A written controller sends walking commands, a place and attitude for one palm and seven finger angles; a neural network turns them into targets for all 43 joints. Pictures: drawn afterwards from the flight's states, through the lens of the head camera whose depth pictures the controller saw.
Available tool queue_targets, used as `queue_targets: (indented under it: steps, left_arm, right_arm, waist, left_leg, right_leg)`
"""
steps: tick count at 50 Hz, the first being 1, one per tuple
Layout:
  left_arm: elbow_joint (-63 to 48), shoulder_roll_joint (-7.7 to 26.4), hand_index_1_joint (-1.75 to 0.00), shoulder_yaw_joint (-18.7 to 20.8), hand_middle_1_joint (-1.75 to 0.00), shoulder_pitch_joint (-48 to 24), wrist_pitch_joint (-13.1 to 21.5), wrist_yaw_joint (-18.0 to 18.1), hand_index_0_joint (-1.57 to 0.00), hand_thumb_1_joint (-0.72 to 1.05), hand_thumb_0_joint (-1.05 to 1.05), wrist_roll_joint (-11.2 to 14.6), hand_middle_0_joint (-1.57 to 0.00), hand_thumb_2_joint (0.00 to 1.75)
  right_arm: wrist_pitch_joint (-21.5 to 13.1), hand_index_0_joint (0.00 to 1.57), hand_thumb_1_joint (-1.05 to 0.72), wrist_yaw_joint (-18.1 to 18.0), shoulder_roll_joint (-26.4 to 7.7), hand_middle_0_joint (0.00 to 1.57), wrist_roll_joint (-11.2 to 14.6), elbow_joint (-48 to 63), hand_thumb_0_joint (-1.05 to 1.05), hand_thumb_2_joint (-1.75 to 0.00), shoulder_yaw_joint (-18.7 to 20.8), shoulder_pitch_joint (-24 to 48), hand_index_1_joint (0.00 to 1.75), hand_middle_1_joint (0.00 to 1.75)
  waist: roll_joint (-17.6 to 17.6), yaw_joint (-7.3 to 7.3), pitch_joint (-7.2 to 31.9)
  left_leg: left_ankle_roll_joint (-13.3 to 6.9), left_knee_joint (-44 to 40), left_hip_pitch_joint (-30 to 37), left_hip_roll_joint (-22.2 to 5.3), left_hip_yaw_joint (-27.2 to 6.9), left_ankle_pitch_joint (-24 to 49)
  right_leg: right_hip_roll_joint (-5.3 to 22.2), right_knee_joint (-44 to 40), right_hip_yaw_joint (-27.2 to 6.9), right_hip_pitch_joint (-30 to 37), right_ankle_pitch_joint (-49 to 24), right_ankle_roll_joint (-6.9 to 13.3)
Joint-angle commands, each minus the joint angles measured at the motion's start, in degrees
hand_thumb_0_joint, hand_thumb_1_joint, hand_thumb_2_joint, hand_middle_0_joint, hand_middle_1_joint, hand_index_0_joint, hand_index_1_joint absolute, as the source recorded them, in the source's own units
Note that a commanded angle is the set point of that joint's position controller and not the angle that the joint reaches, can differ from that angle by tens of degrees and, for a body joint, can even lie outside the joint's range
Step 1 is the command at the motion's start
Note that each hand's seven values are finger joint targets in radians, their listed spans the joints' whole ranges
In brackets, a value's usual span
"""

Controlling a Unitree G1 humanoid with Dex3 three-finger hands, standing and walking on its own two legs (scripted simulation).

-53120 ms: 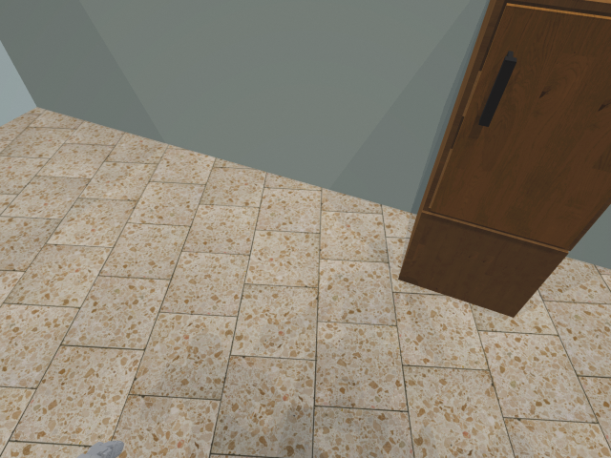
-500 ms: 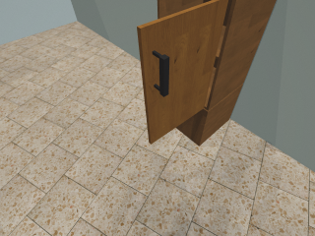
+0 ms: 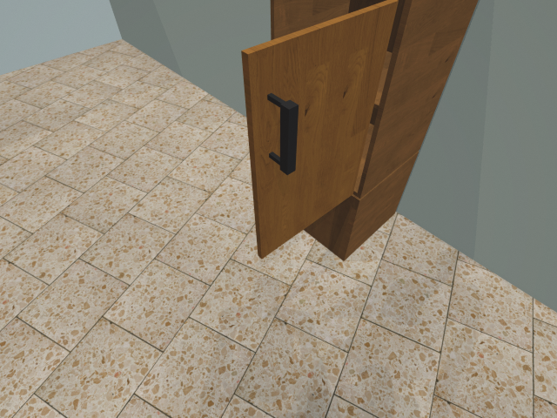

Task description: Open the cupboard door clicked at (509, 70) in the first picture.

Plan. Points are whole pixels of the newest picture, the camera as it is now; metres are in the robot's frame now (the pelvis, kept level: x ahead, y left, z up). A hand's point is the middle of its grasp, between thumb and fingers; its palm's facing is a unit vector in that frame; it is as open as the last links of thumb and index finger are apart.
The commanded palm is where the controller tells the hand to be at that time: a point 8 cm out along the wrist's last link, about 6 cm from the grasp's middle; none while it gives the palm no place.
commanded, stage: let the arm hang, fingers relaxed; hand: left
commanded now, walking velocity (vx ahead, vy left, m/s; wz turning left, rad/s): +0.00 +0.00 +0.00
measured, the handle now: (280, 134) +0.60 +0.03 +0.08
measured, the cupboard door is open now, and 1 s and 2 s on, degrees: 87 87 87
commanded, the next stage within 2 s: look to check the result in 0.02 s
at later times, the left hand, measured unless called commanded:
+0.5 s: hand out of the picture +0.00 +0.17 -0.17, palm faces +0.04 -0.98 -0.19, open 7.4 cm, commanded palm none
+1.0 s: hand out of the picture +0.02 +0.17 -0.17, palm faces +0.03 -0.98 -0.21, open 7.4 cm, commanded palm none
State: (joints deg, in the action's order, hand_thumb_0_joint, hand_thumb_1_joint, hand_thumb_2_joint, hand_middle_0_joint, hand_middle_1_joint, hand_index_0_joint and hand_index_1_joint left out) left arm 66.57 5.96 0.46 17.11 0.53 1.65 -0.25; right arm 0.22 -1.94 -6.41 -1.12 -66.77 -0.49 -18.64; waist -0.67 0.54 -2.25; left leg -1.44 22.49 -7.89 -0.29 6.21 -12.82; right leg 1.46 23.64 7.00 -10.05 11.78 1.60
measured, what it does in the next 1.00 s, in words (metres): stands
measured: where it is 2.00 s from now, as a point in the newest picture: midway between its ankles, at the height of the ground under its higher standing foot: outside the picture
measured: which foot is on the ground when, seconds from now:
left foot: down 0.00-1.00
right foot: down 0.00-1.00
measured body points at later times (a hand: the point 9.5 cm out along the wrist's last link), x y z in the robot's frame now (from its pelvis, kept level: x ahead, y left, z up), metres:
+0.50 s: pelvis +0.01 +0.00 +0.00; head +0.01 -0.01 +0.45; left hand +0.00 +0.22 -0.16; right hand -0.01 -0.20 -0.17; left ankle +0.00 +0.10 -0.74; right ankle +0.01 -0.10 -0.74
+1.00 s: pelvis +0.01 +0.00 +0.00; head +0.02 -0.01 +0.45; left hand +0.02 +0.22 -0.15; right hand +0.00 -0.23 -0.16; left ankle +0.00 +0.10 -0.74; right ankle +0.01 -0.10 -0.74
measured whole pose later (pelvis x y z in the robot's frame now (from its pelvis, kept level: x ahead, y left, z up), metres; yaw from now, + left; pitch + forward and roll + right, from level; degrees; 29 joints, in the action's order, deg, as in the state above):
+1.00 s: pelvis +0.01 +0.00 +0.00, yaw +0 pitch -2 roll +0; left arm 65.8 8.9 0.7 14.6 1.2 1.3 -0.3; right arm -0.2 -1.6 -9.5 -1.0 -66.7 -0.2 -14.8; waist -1.0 0.7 -2.8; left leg -1.0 20.3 -6.0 -0.4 5.9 -12.5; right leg 1.1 21.9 7.2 -8.3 11.9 1.8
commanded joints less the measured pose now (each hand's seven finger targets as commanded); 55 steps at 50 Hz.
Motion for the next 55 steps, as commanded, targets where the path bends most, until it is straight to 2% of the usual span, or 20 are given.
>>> queue_targets:
  steps: [1, 4, 11, 20, 30, 37, 44, 48, 55]
  left_arm:
    - [-0.9, 5.5, -0.30, 1.1, -0.30, 4.0, 0.4, 0.7, -0.20, 0.90, 0.00, -0.2, -0.20, 0.90]
    - [-1.0, 5.7, -0.30, 1.2, -0.30, 4.1, 0.5, 0.7, -0.20, 0.90, 0.00, -0.2, -0.20, 0.90]
    - [-1.1, 5.7, -0.30, 1.2, -0.30, 4.3, 0.7, 0.7, -0.20, 0.90, 0.00, -0.2, -0.20, 0.90]
    - [-1.5, 6.4, -0.30, 1.2, -0.30, 3.4, 0.7, 0.7, -0.20, 0.90, 0.00, -0.3, -0.20, 0.90]
    - [-1.9, 7.7, -0.30, 1.4, -0.30, 2.2, 0.9, 0.6, -0.20, 0.90, 0.00, -0.2, -0.20, 0.90]
    - [-1.9, 8.3, -0.30, 1.3, -0.30, 1.6, 1.0, 0.4, -0.20, 0.90, 0.00, -0.2, -0.20, 0.90]
    - [-2.1, 9.5, -0.30, 1.5, -0.30, 0.8, 1.2, 0.4, -0.20, 0.90, 0.00, -0.2, -0.20, 0.90]
    - [-2.1, 9.8, -0.30, 1.4, -0.30, 0.1, 1.2, 0.3, -0.20, 0.90, 0.00, -0.2, -0.20, 0.90]
    - [-2.3, 10.9, -0.30, 1.5, -0.30, -0.8, 1.4, 0.3, -0.20, 0.90, 0.00, -0.2, -0.20, 0.90]
  right_arm:
    - [-0.5, 0.20, -0.90, -0.4, -4.5, 0.20, -0.2, 1.2, 0.00, -0.90, 0.6, -4.1, 0.30, 0.30]
    - [-0.5, 0.20, -0.90, -0.4, -4.8, 0.20, -0.1, 1.3, 0.00, -0.90, 0.8, -4.2, 0.30, 0.30]
    - [-0.6, 0.20, -0.90, -0.3, -4.9, 0.20, -0.1, 1.2, 0.00, -0.90, 0.8, -3.7, 0.30, 0.30]
    - [-0.7, 0.20, -0.90, -0.3, -5.5, 0.20, -0.1, 1.1, 0.00, -0.90, 0.8, -2.9, 0.30, 0.30]
    - [-0.8, 0.20, -0.90, -0.2, -6.8, 0.20, -0.1, 1.2, 0.00, -0.90, 0.9, -1.6, 0.30, 0.30]
    - [-0.8, 0.20, -0.90, -0.2, -7.5, 0.20, -0.1, 1.3, 0.00, -0.90, 1.0, -0.6, 0.30, 0.30]
    - [-0.9, 0.20, -0.90, -0.2, -8.9, 0.20, 0.0, 1.6, 0.00, -0.90, 1.2, 0.2, 0.30, 0.30]
    - [-0.8, 0.20, -0.90, -0.1, -9.0, 0.20, -0.1, 1.3, 0.00, -0.90, 1.2, 0.7, 0.30, 0.30]
    - [-0.9, 0.20, -0.90, -0.1, -10.1, 0.20, -0.1, 1.6, 0.00, -0.90, 1.3, 1.9, 0.30, 0.30]
  waist:
    - [-0.9, -0.16, -2.9]
    - [0.5, -0.23, -2.9]
    - [0.1, -0.05, -2.4]
    - [0.0, 0.00, -3.6]
    - [0.5, -0.03, -1.9]
    - [-0.1, -0.07, -2.7]
    - [0.3, -0.14, -1.2]
    - [0.1, 0.00, -2.4]
    - [0.8, -0.04, -1.0]
  left_leg:
    - [-0.6, -5.8, -4.1, -6.0, -6.5, 2.4]
    - [-0.6, -5.6, -3.9, -6.0, -6.4, 2.4]
    - [-0.7, -5.4, -2.9, -6.0, -6.4, 4.4]
    - [-0.6, -6.0, -3.0, -6.2, -6.5, 4.5]
    - [-0.6, -5.9, -2.1, -6.2, -6.5, 5.7]
    - [-0.5, -6.1, -1.8, -6.2, -6.5, 5.7]
    - [-0.6, -6.0, -0.7, -6.4, -6.7, 7.2]
    - [-0.3, -6.5, -1.2, -6.4, -6.7, 6.1]
    - [-0.4, -6.4, -0.2, -6.6, -6.7, 6.9]
  right_leg:
    - [5.6, -5.0, -6.5, -0.4, -2.0, 0.7]
    - [5.5, -4.9, -6.2, -0.5, -1.9, 0.7]
    - [5.7, -4.8, -6.5, -0.5, -3.6, 0.7]
    - [5.7, -5.0, -6.4, -0.7, -3.5, 0.5]
    - [6.0, -5.2, -6.5, 0.7, -4.6, 0.6]
    - [6.1, -6.0, -6.8, 0.6, -4.6, 0.8]
    - [6.2, -6.2, -6.7, 1.6, -5.9, 0.9]
    - [6.2, -6.7, -7.1, 1.2, -5.1, 0.9]
    - [6.4, -7.1, -7.1, 2.0, -6.3, 1.0]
